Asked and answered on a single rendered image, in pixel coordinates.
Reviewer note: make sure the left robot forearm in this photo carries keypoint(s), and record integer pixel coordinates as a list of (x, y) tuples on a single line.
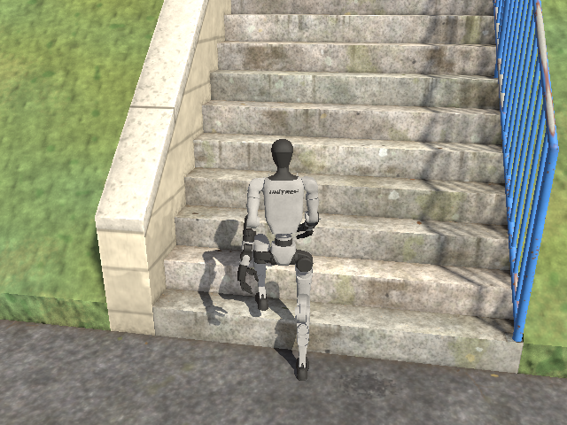
[(247, 245)]

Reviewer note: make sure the right robot forearm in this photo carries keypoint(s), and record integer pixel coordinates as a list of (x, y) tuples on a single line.
[(310, 226)]

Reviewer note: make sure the robot left upper arm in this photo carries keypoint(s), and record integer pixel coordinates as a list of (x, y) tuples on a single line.
[(253, 202)]

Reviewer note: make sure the right robot hand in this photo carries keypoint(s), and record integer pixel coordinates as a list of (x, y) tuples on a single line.
[(306, 234)]

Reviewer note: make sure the left robot hand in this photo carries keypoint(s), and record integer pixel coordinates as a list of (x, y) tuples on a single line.
[(241, 274)]

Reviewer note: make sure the robot right upper arm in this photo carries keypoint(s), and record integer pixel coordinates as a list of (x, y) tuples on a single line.
[(311, 187)]

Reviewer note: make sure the left robot shin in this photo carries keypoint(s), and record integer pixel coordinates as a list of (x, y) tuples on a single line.
[(261, 273)]

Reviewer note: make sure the robot left foot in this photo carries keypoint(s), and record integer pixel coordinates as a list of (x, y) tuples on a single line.
[(262, 303)]

